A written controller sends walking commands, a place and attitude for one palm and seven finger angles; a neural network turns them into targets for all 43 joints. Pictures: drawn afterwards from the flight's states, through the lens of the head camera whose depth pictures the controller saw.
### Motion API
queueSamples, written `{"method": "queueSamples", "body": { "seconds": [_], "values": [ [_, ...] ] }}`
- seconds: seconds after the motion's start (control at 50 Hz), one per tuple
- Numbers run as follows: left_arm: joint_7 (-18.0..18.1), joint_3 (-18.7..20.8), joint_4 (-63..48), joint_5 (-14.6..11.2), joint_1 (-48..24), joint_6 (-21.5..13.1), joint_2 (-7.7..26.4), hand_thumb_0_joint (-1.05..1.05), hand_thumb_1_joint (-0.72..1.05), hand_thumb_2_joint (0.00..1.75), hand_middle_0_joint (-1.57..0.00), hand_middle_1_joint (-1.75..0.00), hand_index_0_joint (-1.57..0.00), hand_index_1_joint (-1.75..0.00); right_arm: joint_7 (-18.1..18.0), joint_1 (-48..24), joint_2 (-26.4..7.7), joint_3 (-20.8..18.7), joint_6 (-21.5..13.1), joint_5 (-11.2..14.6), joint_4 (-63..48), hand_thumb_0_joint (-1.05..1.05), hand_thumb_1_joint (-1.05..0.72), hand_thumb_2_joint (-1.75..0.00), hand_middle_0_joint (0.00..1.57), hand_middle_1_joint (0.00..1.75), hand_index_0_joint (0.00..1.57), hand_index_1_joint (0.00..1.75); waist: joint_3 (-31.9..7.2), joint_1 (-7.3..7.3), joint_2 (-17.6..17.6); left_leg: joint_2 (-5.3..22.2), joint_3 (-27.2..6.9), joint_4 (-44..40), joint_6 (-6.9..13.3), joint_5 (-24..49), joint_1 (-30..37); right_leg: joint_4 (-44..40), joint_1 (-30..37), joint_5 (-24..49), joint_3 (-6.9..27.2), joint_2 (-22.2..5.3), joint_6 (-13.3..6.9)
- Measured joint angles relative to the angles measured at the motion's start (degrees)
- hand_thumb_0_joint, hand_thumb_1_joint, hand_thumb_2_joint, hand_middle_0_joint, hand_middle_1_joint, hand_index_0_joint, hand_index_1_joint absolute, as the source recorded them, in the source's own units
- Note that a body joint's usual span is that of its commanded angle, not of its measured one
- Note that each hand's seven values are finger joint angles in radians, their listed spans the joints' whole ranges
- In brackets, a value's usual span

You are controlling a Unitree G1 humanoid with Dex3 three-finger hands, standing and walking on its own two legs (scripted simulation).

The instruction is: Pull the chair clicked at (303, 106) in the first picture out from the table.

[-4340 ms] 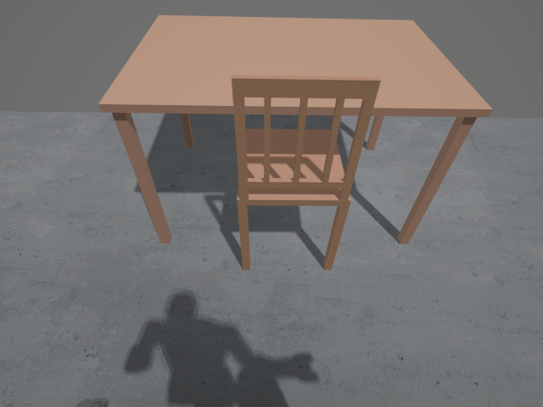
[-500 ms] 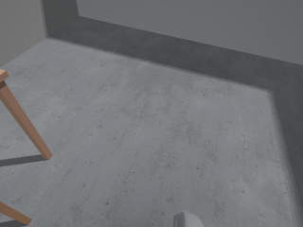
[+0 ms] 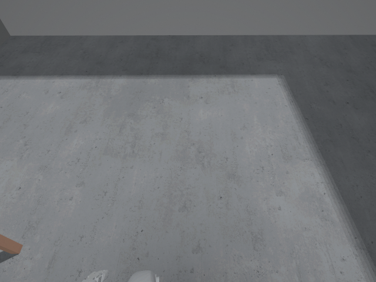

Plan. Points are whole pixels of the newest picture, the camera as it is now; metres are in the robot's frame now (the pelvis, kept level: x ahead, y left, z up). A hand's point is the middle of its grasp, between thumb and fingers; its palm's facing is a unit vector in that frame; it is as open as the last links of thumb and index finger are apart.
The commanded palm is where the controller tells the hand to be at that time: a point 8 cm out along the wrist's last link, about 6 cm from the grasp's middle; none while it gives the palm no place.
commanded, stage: turn to face it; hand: left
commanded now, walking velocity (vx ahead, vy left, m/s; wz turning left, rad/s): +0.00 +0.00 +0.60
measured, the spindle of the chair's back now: out of the picture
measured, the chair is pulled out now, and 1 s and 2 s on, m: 0.00 0.00 0.00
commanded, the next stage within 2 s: none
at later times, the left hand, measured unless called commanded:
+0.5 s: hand out of the picture +0.02 +0.25 -0.16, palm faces +0.28 -0.92 -0.26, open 7.4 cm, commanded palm none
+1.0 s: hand out of the picture -0.12 +0.19 -0.18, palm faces +0.59 -0.78 -0.22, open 7.4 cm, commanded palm none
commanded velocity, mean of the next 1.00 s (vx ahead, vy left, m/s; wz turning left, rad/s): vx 0.00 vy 0.00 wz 0.60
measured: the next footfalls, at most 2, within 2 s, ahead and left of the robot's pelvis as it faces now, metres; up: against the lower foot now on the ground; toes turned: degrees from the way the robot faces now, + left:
left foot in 0.14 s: +0.06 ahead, +0.14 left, +0.00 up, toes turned +9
right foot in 0.60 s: +0.04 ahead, -0.12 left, +0.00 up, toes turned +18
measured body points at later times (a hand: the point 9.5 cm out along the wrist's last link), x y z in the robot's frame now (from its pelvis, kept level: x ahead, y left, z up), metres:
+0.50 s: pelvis -0.01 +0.02 +0.01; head +0.04 +0.04 +0.46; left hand +0.00 +0.29 -0.14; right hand +0.09 -0.22 -0.14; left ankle +0.02 +0.13 -0.73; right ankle -0.01 -0.14 -0.69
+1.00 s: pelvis -0.03 +0.01 -0.01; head +0.00 +0.05 +0.44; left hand -0.15 +0.24 -0.16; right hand +0.23 -0.14 -0.13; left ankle -0.08 +0.11 -0.73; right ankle +0.00 -0.13 -0.73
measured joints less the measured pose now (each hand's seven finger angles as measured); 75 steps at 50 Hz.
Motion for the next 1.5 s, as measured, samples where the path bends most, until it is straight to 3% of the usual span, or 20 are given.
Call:
{"method": "queueSamples", "body": {
  "seconds": [0.12, 0.16, 0.24, 0.28, 0.34, 0.48, 0.58, 0.62, 0.66, 0.72, 0.76, 0.84, 0.94, 0.98, 1.02, 1.08, 1.16, 1.24, 1.34, 1.5],
  "values": [
    [-0.24, -0.48, 1.74, -0.04, 1.37, -0.05, -0.59, 0.0, 0.9, 0.9, -0.2, -0.3, -0.2, -0.3, 0.45, 0.63, 0.94, 0.75, -0.9, 0.28, 0.99, 0.0, -0.91, -0.9, 0.2, 0.29, 0.19, 0.3, -2.7, 0.96, -1.06, -2.08, 0.15, -21.58, 0.82, 5.4, 8.18, -0.06, 2.5, -1.58, -2.42, -1.28, 1.86],
    [-0.31, -0.22, 1.84, -0.42, 1.67, 0.36, -0.2, 0.0, 0.9, 0.9, -0.2, -0.3, -0.2, -0.3, 0.5, 1.19, 1.63, 0.76, -0.87, 0.16, 1.75, 0.0, -0.91, -0.9, 0.2, 0.29, 0.19, 0.3, -3.06, 1.32, -2.67, -3.62, 0.13, -24.63, 2.94, 5.25, 9.73, 2.73, 1.95, -3.57, -3.45, -2.93, 2.88],
    [-0.36, 0.9, 2.3, -0.37, 2.62, 1.73, 0.81, 0.0, 0.91, 0.9, -0.2, -0.3, -0.2, -0.3, 0.39, 1.64, 2.15, 0.95, -0.76, -0.52, 1.58, 0.0, -0.93, -0.9, 0.2, 0.29, 0.2, 0.3, -2.72, 2.12, -4.06, -5.41, -0.59, -26.75, 5.35, 7.02, 9.57, 17.97, -3.33, -12.43, -0.4, -3.29, 4.69],
    [-0.52, 1.42, 2.58, -0.27, 2.73, 1.97, 1.37, 0.0, 0.91, 0.9, -0.2, -0.3, -0.2, -0.3, 0.22, 1.65, 2.05, 0.93, -0.93, -0.49, 1.26, 0.0, -0.93, -0.9, 0.2, 0.29, 0.2, 0.3, -1.99, 2.12, -3.65, -6.0, -1.55, -29.74, 5.7, 9.18, 9.85, 25.26, -5.99, -11.98, 1.12, -3.18, 5.22],
    [-0.58, 1.97, 2.55, -0.45, 2.91, 1.99, 2.26, 0.0, 0.91, 0.9, -0.2, -0.3, -0.2, -0.3, 0.27, 1.34, 1.56, 0.73, -0.89, -0.4, 0.83, 0.0, -0.92, -0.9, 0.21, 0.29, 0.2, 0.3, -0.87, 2.21, -2.74, -6.65, -2.96, -33.58, 5.85, 12.06, 9.94, 28.47, -7.68, -10.73, 2.63, -3.46, 6.25],
    [-0.19, 2.51, 1.76, -0.94, 1.59, 2.43, 3.64, 0.01, 0.91, 0.9, -0.19, -0.3, -0.2, -0.3, 0.64, 0.74, -0.41, -0.56, -0.21, -0.44, -0.05, 0.0, -0.91, -0.9, 0.21, 0.29, 0.2, 0.3, 0.52, 1.02, -0.35, -8.25, -7.35, -35.91, 5.06, 15.45, 7.76, 18.87, -4.78, -12.32, 4.68, -3.03, 7.21],
    [-0.16, 1.9, -0.51, -1.33, 0.71, 1.18, 3.29, 0.01, 0.91, 0.9, -0.19, -0.3, -0.2, -0.3, 1.16, 0.65, -2.25, -1.82, 1.27, -0.23, -0.28, 0.0, -0.9, -0.9, 0.21, 0.29, 0.2, 0.3, -0.24, 0.8, 0.92, -10.41, -11.0, -33.32, 3.2, 15.88, 4.72, 0.69, 3.03, -6.72, 4.14, -1.97, 6.01],
    [0.1, 1.54, -0.92, -0.78, 1.03, 0.5, 2.63, 0.0, 0.91, 0.9, -0.19, -0.3, -0.2, -0.3, 1.28, 0.24, -3.17, -2.6, 1.97, -0.04, -0.03, 0.0, -0.9, -0.9, 0.21, 0.29, 0.2, 0.3, -0.57, 1.39, 1.49, -10.8, -10.31, -25.38, 2.19, 6.63, 1.59, -1.58, 4.22, -5.79, 3.16, -2.36, 3.72],
    [0.18, 0.8, -1.07, -0.53, 1.85, 0.63, 1.73, 0.0, 0.91, 0.9, -0.19, -0.3, -0.2, -0.3, 1.56, 0.04, -4.14, -3.16, 2.48, -0.36, 0.03, 0.0, -0.91, -0.9, 0.2, 0.29, 0.2, 0.3, -1.02, 1.29, 1.88, -10.87, -8.2, -13.21, 1.67, 0.83, -1.94, -1.43, 5.17, -5.61, 1.48, -3.31, 3.05],
    [0.24, 0.26, -1.0, -0.45, 3.25, 0.38, 0.97, 0.0, 0.91, 0.9, -0.2, -0.3, -0.2, -0.3, 2.19, -0.64, -4.94, -3.41, 2.48, -0.43, -0.24, 0.0, -0.91, -0.9, 0.2, 0.29, 0.2, 0.3, -1.22, 1.11, 1.09, -9.09, -4.67, -0.49, 0.4, 1.16, -4.47, -2.86, 7.33, -5.09, -0.38, -5.04, 3.13],
    [0.17, -0.16, -1.02, -0.32, 3.82, 0.0, 0.7, 0.0, 0.91, 0.9, -0.2, -0.3, -0.2, -0.3, 2.43, -1.29, -5.16, -3.35, 2.4, -0.31, -0.56, 0.0, -0.91, -0.9, 0.2, 0.29, 0.2, 0.3, -0.85, 0.99, 0.29, -7.6, -3.22, 2.46, -0.4, 1.66, -4.41, -3.07, 8.3, -5.2, -1.75, -6.16, 3.27],
    [-0.08, -0.81, -1.39, 0.06, 4.77, -0.4, 0.34, 0.0, 0.9, 0.9, -0.2, -0.3, -0.2, -0.3, 2.7, -3.29, -5.27, -3.0, 2.86, -0.13, -0.97, 0.0, -0.91, -0.9, 0.2, 0.29, 0.19, 0.3, 0.36, 1.72, -1.24, -5.47, -1.39, -1.28, -1.1, 0.69, -1.7, -2.14, 9.0, -6.06, -4.44, -8.23, 3.82],
    [-0.45, -0.66, -1.36, 0.38, 6.02, 0.05, 1.33, 0.0, 0.9, 0.9, -0.2, -0.3, -0.21, -0.3, 2.99, -6.49, -4.83, -2.1, 2.59, 0.13, -2.17, 0.0, -0.91, -0.9, 0.2, 0.29, 0.19, 0.3, 2.12, 3.39, -3.03, -4.93, 1.21, -13.78, -0.21, -0.18, 4.02, 1.04, 8.06, -7.89, -7.76, -10.56, 5.36],
    [-0.55, -0.2, -1.11, 0.26, 6.65, 0.35, 2.35, 0.0, 0.9, 0.9, -0.2, -0.3, -0.21, -0.3, 3.06, -7.29, -4.56, -1.69, 1.94, 0.17, -3.1, 0.0, -0.91, -0.9, 0.2, 0.29, 0.19, 0.3, 2.38, 3.81, -3.88, -5.5, 2.47, -20.75, 0.5, 2.46, 7.24, 3.64, 7.1, -9.33, -9.17, -11.73, 6.38],
    [-0.73, 0.45, -0.74, -0.27, 7.14, 0.95, 3.8, 0.0, 0.9, 0.9, -0.2, -0.3, -0.21, -0.3, 3.07, -7.79, -4.29, -1.44, 0.56, 0.06, -4.23, 0.0, -0.91, -0.9, 0.2, 0.29, 0.19, 0.3, 2.35, 3.76, -4.94, -6.58, 2.74, -25.43, 3.57, 5.84, 8.82, 11.96, 3.35, -12.63, -8.2, -12.91, 7.38],
    [-0.29, 1.51, 0.1, -0.43, 6.0, 2.89, 5.86, 0.01, 0.9, 0.9, -0.2, -0.3, -0.2, -0.3, 2.65, -8.17, -3.07, -0.59, -0.71, 0.38, -4.93, 0.0, -0.91, -0.9, 0.2, 0.29, 0.2, 0.3, 3.14, 4.52, -6.2, -7.48, 1.99, -23.93, 6.42, 5.04, 7.96, 29.0, -4.38, -17.94, -1.62, -10.44, 7.99],
    [-0.6, 2.16, 0.14, -0.33, 4.41, 3.23, 6.62, 0.01, 0.91, 0.9, -0.19, -0.3, -0.2, -0.3, 1.6, -6.78, -2.15, 0.03, -0.82, 0.18, -4.95, 0.0, -0.91, -0.9, 0.2, 0.29, 0.2, 0.3, 2.45, 3.93, -4.92, -8.05, -0.19, -29.1, 6.76, 8.19, 10.01, 37.02, -10.2, -11.74, 1.62, -8.33, 8.51],
    [-0.88, 2.18, -1.15, -0.28, 2.66, 2.74, 6.54, 0.01, 0.91, 0.9, -0.19, -0.3, -0.2, -0.3, 1.43, -4.65, -1.6, 0.35, -0.6, 0.14, -4.02, 0.0, -0.9, -0.9, 0.21, 0.29, 0.2, 0.3, 1.24, 3.24, -3.62, -9.25, -2.71, -33.5, 7.28, 11.07, 11.43, 34.36, -11.53, -7.49, 3.94, -7.57, 8.94],
    [-0.61, 2.02, -2.35, -0.35, 0.53, 2.61, 5.9, 0.0, 0.91, 0.9, -0.19, -0.3, -0.2, -0.3, 1.63, -1.85, -0.99, 0.26, -0.09, -0.04, -2.77, 0.0, -0.9, -0.9, 0.21, 0.29, 0.2, 0.3, -0.23, 2.08, -2.57, -10.82, -5.83, -35.5, 7.26, 12.79, 11.5, 28.12, -9.91, -7.36, 5.42, -6.49, 9.12],
    [-0.23, 0.85, -4.19, -1.11, -1.95, 1.93, 3.61, 0.0, 0.91, 0.9, -0.19, -0.3, -0.2, -0.3, 1.66, 0.84, -1.85, -0.94, 0.96, -0.38, -1.42, 0.0, -0.9, -0.9, 0.21, 0.3, 0.2, 0.3, -0.66, -0.2, 0.22, -12.53, -11.07, -33.7, 5.49, 13.39, 8.61, 11.64, -2.61, -9.81, 5.51, -2.58, 7.66]
  ]
}}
